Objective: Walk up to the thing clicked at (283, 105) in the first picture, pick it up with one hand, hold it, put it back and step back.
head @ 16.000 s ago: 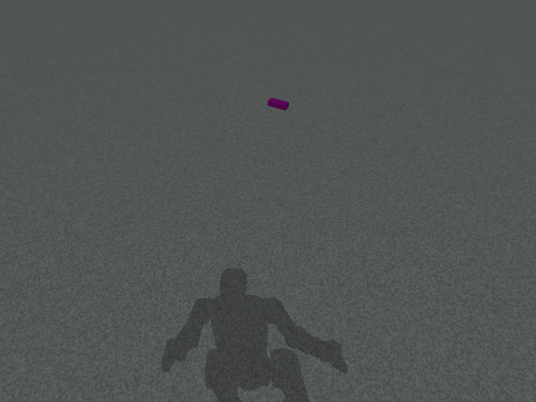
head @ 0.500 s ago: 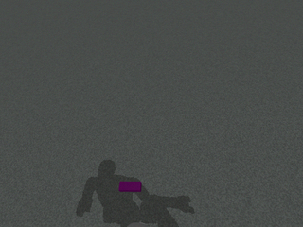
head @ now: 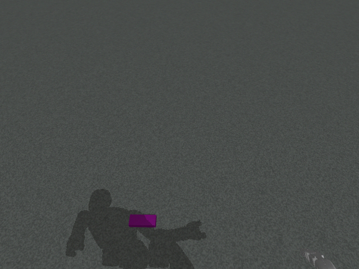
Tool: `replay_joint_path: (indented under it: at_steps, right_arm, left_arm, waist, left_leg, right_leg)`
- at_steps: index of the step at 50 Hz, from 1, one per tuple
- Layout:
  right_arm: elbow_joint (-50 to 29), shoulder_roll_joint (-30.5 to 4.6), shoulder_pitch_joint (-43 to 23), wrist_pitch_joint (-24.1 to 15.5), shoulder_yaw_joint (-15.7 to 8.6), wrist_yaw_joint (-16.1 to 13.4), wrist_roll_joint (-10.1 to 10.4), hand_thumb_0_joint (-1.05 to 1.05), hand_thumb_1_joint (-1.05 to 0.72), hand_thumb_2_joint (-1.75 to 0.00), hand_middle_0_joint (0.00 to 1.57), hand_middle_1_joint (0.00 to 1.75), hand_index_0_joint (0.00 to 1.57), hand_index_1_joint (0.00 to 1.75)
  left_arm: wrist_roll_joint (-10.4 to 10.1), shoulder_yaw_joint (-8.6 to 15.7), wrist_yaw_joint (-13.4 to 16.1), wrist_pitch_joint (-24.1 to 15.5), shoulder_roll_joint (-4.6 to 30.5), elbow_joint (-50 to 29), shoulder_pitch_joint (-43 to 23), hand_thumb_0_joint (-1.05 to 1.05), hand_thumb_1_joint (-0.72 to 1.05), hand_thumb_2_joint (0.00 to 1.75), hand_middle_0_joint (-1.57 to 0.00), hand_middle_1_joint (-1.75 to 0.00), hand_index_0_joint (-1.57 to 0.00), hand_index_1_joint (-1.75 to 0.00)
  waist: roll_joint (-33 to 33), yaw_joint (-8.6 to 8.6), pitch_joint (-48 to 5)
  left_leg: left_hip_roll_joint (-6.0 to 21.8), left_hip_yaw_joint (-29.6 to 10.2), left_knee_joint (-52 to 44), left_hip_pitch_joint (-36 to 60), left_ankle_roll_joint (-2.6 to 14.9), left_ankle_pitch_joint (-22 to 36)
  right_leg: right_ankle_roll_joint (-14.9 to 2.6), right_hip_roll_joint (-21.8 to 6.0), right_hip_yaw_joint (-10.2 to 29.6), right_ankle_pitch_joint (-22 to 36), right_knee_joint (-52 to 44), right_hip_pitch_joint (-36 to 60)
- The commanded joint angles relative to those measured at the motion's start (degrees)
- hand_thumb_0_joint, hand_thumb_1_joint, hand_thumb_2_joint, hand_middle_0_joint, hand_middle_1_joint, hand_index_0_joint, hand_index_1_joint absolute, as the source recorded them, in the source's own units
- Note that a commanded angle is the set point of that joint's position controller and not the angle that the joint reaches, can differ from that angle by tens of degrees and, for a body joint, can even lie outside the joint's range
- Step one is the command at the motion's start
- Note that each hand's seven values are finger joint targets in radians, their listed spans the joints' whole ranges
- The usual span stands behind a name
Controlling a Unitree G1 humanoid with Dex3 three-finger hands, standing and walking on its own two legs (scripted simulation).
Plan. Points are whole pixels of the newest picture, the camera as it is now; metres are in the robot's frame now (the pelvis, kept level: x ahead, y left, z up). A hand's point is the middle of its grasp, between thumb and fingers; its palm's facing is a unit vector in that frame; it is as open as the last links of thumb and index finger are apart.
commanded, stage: walk up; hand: left
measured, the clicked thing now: (142, 220) +0.45 +0.23 -0.74
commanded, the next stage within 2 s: none
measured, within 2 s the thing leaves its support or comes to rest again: neither
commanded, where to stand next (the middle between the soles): +0.06 +0.00 m, yaw +0 degrees
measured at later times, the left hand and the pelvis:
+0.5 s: hand out of the picture +0.13 +0.23 -0.13, palm faces -0.02 -0.94 -0.35, open 7.3 cm; pelvis +0.02 -0.02 +0.01, yaw +0 degrees
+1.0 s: hand out of the picture +0.12 +0.24 -0.13, palm faces -0.04 -0.92 -0.39, open 7.3 cm; pelvis +0.04 -0.03 +0.01, yaw -1 degrees
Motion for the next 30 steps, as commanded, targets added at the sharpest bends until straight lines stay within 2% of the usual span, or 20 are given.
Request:
replay_joint_path:
  at_steps: [1, 2, 3, 4, 6, 7, 8, 9, 10, 11, 12, 13, 14, 15, 16, 18, 20, 22, 25, 30]
  right_arm:
    - [-4.24, -12.35, -0.88, -0.57, -3.38, -2.15, 1.38, 0.00, -0.90, -0.90, 0.20, 0.30, 0.20, 0.30]
    - [-3.33, -12.07, 0.49, -0.62, -3.44, -2.35, 1.28, 0.00, -0.90, -0.90, 0.20, 0.30, 0.20, 0.30]
    - [-2.47, -12.67, 3.13, -0.92, -3.48, -2.40, 1.44, 0.00, -0.90, -0.90, 0.20, 0.30, 0.20, 0.30]
    - [-1.66, -13.31, 4.59, -1.37, -3.58, -2.55, 1.36, 0.00, -0.90, -0.90, 0.20, 0.30, 0.20, 0.30]
    - [-0.72, -10.69, 6.79, -2.50, -2.64, -1.90, 0.77, 0.00, -0.90, -0.90, 0.20, 0.30, 0.20, 0.30]
    - [-0.90, -12.95, 6.98, -2.89, -3.25, -1.67, -0.25, 0.00, -0.90, -0.90, 0.20, 0.30, 0.20, 0.30]
    - [-1.79, -15.23, 5.81, -3.17, -3.29, -1.46, -0.68, 0.00, -0.90, -0.90, 0.20, 0.30, 0.20, 0.30]
    - [-1.90, -17.11, 4.21, -2.97, -3.48, -0.91, -0.12, 0.00, -0.90, -0.90, 0.20, 0.30, 0.20, 0.30]
    - [-2.03, -16.55, 1.75, -2.81, -3.00, -0.48, -0.18, 0.00, -0.90, -0.90, 0.20, 0.30, 0.20, 0.30]
    - [-1.89, -14.77, 1.08, -2.51, -2.27, -0.32, -0.06, 0.00, -0.90, -0.90, 0.20, 0.30, 0.20, 0.30]
    - [-1.78, -13.57, 0.74, -2.20, -1.81, -0.30, 0.33, 0.00, -0.90, -0.90, 0.20, 0.30, 0.20, 0.30]
    - [-1.26, -12.87, 1.25, -2.02, -1.53, -0.30, 0.50, 0.00, -0.90, -0.90, 0.20, 0.30, 0.20, 0.30]
    - [-0.49, -12.65, 1.97, -1.89, -1.45, -0.39, 0.39, 0.00, -0.90, -0.90, 0.20, 0.30, 0.20, 0.30]
    - [0.16, -12.56, 2.55, -1.87, -1.43, -0.43, 0.39, 0.00, -0.90, -0.90, 0.20, 0.30, 0.20, 0.30]
    - [0.76, -12.19, 3.90, -2.02, -1.44, -0.47, 0.42, 0.00, -0.90, -0.90, 0.20, 0.30, 0.20, 0.30]
    - [1.57, -12.86, 4.38, -2.28, -1.64, -0.39, 0.31, 0.00, -0.90, -0.90, 0.20, 0.30, 0.20, 0.30]
    - [2.18, -13.13, 4.84, -2.38, -1.60, -0.47, 0.50, 0.00, -0.90, -0.90, 0.20, 0.30, 0.20, 0.30]
    - [2.68, -13.37, 4.79, -2.28, -1.44, -0.68, 0.51, 0.00, -0.90, -0.90, 0.20, 0.30, 0.20, 0.30]
    - [3.22, -12.88, 3.91, -2.07, -1.25, -0.91, 0.44, 0.00, -0.90, -0.90, 0.20, 0.30, 0.20, 0.30]
    - [4.40, -13.21, 2.65, -2.10, -1.22, -0.89, 0.15, 0.00, -0.90, -0.90, 0.20, 0.30, 0.20, 0.30]
  left_arm:
    - [1.29, 4.31, -0.35, -1.47, 16.61, -4.34, 1.06, 0.00, 0.90, 0.90, -0.20, -0.30, -0.20, -0.30]
    - [1.31, 3.89, -0.77, -1.50, 15.65, -6.35, -2.21, 0.00, 0.90, 0.90, -0.20, -0.30, -0.20, -0.30]
    - [1.12, 3.66, -0.79, -1.47, 14.28, -7.35, -3.21, 0.00, 0.90, 0.90, -0.20, -0.30, -0.20, -0.30]
    - [1.08, 3.37, -0.73, -1.14, 13.34, -7.89, -3.53, 0.00, 0.90, 0.90, -0.20, -0.30, -0.20, -0.30]
    - [0.06, 2.00, -0.26, -1.76, 10.73, -7.09, -4.51, 0.00, 0.90, 0.90, -0.20, -0.30, -0.20, -0.30]
    - [-0.50, 1.34, -0.23, -2.20, 9.44, -7.10, -4.33, 0.00, 0.90, 0.90, -0.20, -0.30, -0.20, -0.30]
    - [-0.97, 1.05, -0.14, -2.20, 8.45, -6.38, -2.83, 0.00, 0.90, 0.90, -0.20, -0.30, -0.20, -0.30]
    - [-0.90, 1.41, 0.15, -2.19, 9.33, -4.98, -1.14, 0.00, 0.90, 0.90, -0.20, -0.30, -0.20, -0.30]
    - [-0.54, 1.05, 0.30, -2.76, 9.02, -4.17, 0.39, 0.00, 0.90, 0.90, -0.20, -0.30, -0.20, -0.30]
    - [-0.34, 1.14, 0.29, -3.39, 9.41, -3.49, 0.01, 0.00, 0.90, 0.90, -0.20, -0.30, -0.20, -0.30]
    - [-0.32, 1.51, 0.29, -3.78, 11.32, -3.30, -1.22, 0.00, 0.90, 0.90, -0.20, -0.30, -0.20, -0.30]
    - [-0.61, 1.86, 0.38, -4.00, 13.02, -3.06, -2.00, 0.00, 0.90, 0.90, -0.20, -0.30, -0.20, -0.30]
    - [-0.71, 1.91, 0.48, -3.99, 13.82, -3.04, -2.84, 0.00, 0.90, 0.90, -0.20, -0.30, -0.20, -0.30]
    - [-0.84, 1.75, 0.57, -3.88, 13.68, -3.00, -3.50, 0.00, 0.90, 0.90, -0.20, -0.30, -0.20, -0.30]
    - [-0.85, 1.53, 0.58, -3.80, 13.41, -3.00, -4.70, 0.00, 0.90, 0.90, -0.20, -0.30, -0.20, -0.30]
    - [-1.07, 1.15, 0.65, -3.52, 11.57, -2.62, -6.11, 0.00, 0.90, 0.90, -0.20, -0.30, -0.20, -0.30]
    - [-1.18, 1.02, 0.68, -3.39, 10.84, -1.94, -6.32, 0.00, 0.90, 0.90, -0.20, -0.30, -0.20, -0.30]
    - [-1.35, 1.07, 0.83, -3.24, 10.59, -1.24, -6.48, 0.00, 0.90, 0.90, -0.20, -0.30, -0.20, -0.30]
    - [-1.56, 1.04, 0.99, -3.05, 10.30, -0.29, -7.08, 0.00, 0.90, 0.90, -0.20, -0.30, -0.20, -0.30]
    - [-1.42, 0.63, 0.75, -2.62, 9.65, 0.97, -9.52, 0.00, 0.90, 0.90, -0.20, -0.30, -0.20, -0.30]
  waist:
    - [-7.57, 0.24, -4.32]
    - [-8.13, -0.72, -4.21]
    - [-7.14, -1.44, -3.94]
    - [-7.27, -1.69, -3.35]
    - [-5.89, -3.49, -7.21]
    - [-1.26, -3.52, -9.90]
    - [2.83, -2.19, -11.02]
    - [4.91, -0.63, -9.71]
    - [4.87, 0.67, -9.01]
    - [3.52, 0.95, -8.18]
    - [1.63, 0.14, -6.52]
    - [1.20, -0.47, -4.98]
    - [1.37, -0.94, -4.45]
    - [1.06, -1.30, -4.34]
    - [-0.68, -2.01, -4.66]
    - [-2.94, -2.11, -5.57]
    - [-3.53, -1.74, -7.39]
    - [-2.71, -1.56, -8.21]
    - [-2.25, -1.45, -8.61]
    - [-0.48, -1.63, -6.04]
  left_leg:
    - [-4.04, 1.54, 3.95, -2.47, 3.39, -4.92]
    - [-4.86, 2.22, 8.27, 1.53, 3.01, -11.87]
    - [-4.55, 1.52, 6.27, 1.18, 3.24, -14.11]
    - [-5.32, 2.18, 4.22, 1.18, 3.77, -10.51]
    - [-2.00, -0.88, -10.09, 11.12, 4.23, 3.79]
    - [3.15, -9.23, -12.16, 15.57, 6.73, 10.53]
    - [9.80, -19.14, -15.04, 13.98, 10.94, 7.17]
    - [12.97, -20.42, -15.15, 8.61, 14.36, 4.06]
    - [11.70, -17.57, -13.84, 6.68, 12.99, 6.01]
    - [7.56, -12.01, -11.76, 3.72, 9.35, 7.93]
    - [2.35, -5.87, -8.65, 1.72, 5.84, 7.95]
    - [-1.37, -2.00, -5.92, 0.71, 3.53, 6.55]
    - [-2.40, -0.68, -5.18, 1.33, 2.56, 3.36]
    - [-2.43, -0.63, -6.04, 3.52, 2.59, 2.31]
    - [-1.83, -1.24, -8.21, 6.04, 2.97, 4.27]
    - [0.17, -2.92, -10.07, 9.83, 4.32, 11.32]
    - [1.65, -3.79, -10.35, 11.37, 4.88, 15.83]
    - [1.95, -3.37, -10.67, 11.19, 4.93, 17.59]
    - [1.60, -2.53, -10.89, 11.09, 4.56, 17.57]
    - [2.99, -4.90, -15.08, 9.96, 4.93, 12.57]
  right_leg:
    - [-8.64, -12.01, 17.10, 5.89, -17.59, -1.25]
    - [-12.15, -15.85, 19.32, 6.13, -17.64, -5.35]
    - [-12.32, -14.74, 16.60, 11.49, -15.14, -3.54]
    - [-11.47, -12.79, 13.44, 18.26, -12.40, -2.96]
    - [-6.16, -10.36, 9.07, 22.51, -7.52, -4.06]
    - [-3.10, -7.51, 7.47, 20.76, -2.66, -6.82]
    - [-0.84, -3.10, 4.69, 10.80, 0.93, -7.18]
    - [-0.92, -2.17, 2.73, -2.26, -0.18, -2.50]
    - [-1.39, -3.13, 3.72, -2.26, -5.36, 0.58]
    - [-2.21, -4.56, 6.52, 3.17, -10.65, 4.20]
    - [-3.68, -6.77, 10.01, 7.65, -14.39, 5.50]
    - [-5.47, -9.65, 13.59, 10.22, -15.68, 5.22]
    - [-7.41, -12.26, 14.99, 11.82, -15.90, 4.22]
    - [-7.91, -12.83, 14.21, 13.01, -15.97, 2.58]
    - [-7.13, -12.17, 12.53, 14.54, -15.34, 1.62]
    - [-3.95, -7.84, 7.36, 15.01, -14.93, 0.57]
    - [-2.64, -6.59, 6.26, 16.77, -14.50, 2.43]
    - [-2.59, -6.45, 6.03, 18.68, -14.54, 4.88]
    - [-2.86, -6.87, 6.36, 20.78, -14.83, 6.11]
    - [-2.38, -5.73, 5.82, 13.46, -16.11, 4.70]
